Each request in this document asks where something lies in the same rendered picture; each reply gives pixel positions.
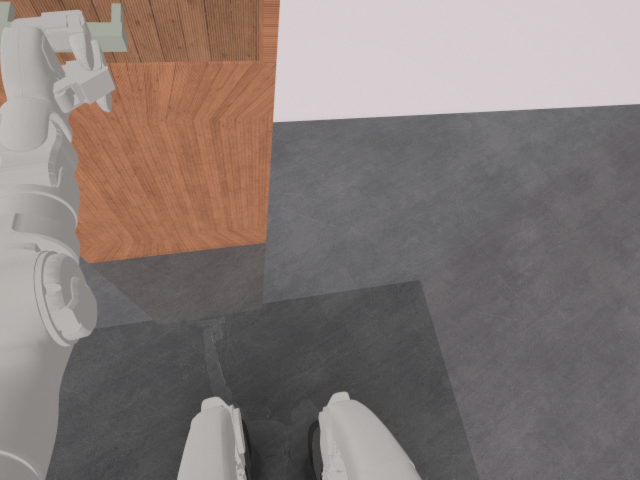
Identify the left robot upper arm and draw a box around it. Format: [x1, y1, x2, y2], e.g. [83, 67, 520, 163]
[0, 251, 97, 480]

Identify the robot left forearm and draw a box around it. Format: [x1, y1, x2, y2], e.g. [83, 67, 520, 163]
[0, 97, 80, 265]

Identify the handle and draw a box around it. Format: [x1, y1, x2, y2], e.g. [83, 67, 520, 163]
[0, 2, 128, 52]

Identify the left robot thigh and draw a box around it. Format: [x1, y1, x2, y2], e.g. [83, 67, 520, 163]
[177, 405, 245, 480]

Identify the right robot thigh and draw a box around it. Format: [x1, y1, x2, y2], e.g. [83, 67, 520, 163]
[319, 400, 422, 480]

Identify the drawer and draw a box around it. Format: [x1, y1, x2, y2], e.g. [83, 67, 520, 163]
[0, 0, 260, 65]

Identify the robot left hand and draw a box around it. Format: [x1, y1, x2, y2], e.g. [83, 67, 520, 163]
[0, 10, 116, 121]

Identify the robot thigh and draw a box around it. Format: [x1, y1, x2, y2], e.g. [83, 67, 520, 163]
[319, 400, 422, 480]
[177, 405, 245, 480]

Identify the cabinet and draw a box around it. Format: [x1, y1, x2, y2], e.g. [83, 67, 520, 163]
[0, 0, 280, 263]

